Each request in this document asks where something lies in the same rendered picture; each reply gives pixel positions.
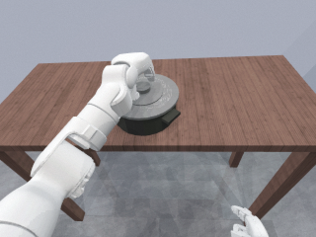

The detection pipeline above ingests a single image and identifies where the left robot upper arm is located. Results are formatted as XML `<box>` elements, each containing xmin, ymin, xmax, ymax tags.
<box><xmin>0</xmin><ymin>140</ymin><xmax>96</xmax><ymax>237</ymax></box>

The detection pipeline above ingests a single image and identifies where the knob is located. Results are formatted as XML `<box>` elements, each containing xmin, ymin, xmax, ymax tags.
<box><xmin>136</xmin><ymin>81</ymin><xmax>151</xmax><ymax>95</ymax></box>

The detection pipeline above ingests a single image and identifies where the table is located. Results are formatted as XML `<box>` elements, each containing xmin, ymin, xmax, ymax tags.
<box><xmin>0</xmin><ymin>55</ymin><xmax>316</xmax><ymax>226</ymax></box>

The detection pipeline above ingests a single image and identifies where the lid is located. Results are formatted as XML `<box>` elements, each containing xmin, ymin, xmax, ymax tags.
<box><xmin>122</xmin><ymin>73</ymin><xmax>180</xmax><ymax>120</ymax></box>

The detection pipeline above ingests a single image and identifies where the robot left hand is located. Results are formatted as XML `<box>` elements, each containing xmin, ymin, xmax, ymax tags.
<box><xmin>111</xmin><ymin>52</ymin><xmax>155</xmax><ymax>102</ymax></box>

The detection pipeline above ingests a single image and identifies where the left robot forearm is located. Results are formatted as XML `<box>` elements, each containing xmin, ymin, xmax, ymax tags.
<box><xmin>30</xmin><ymin>59</ymin><xmax>138</xmax><ymax>177</ymax></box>

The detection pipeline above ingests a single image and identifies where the robot right hand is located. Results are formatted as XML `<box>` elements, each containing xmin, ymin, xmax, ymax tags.
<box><xmin>230</xmin><ymin>205</ymin><xmax>269</xmax><ymax>237</ymax></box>

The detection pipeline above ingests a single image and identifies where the pot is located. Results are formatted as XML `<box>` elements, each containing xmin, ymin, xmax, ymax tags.
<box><xmin>117</xmin><ymin>105</ymin><xmax>181</xmax><ymax>136</ymax></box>

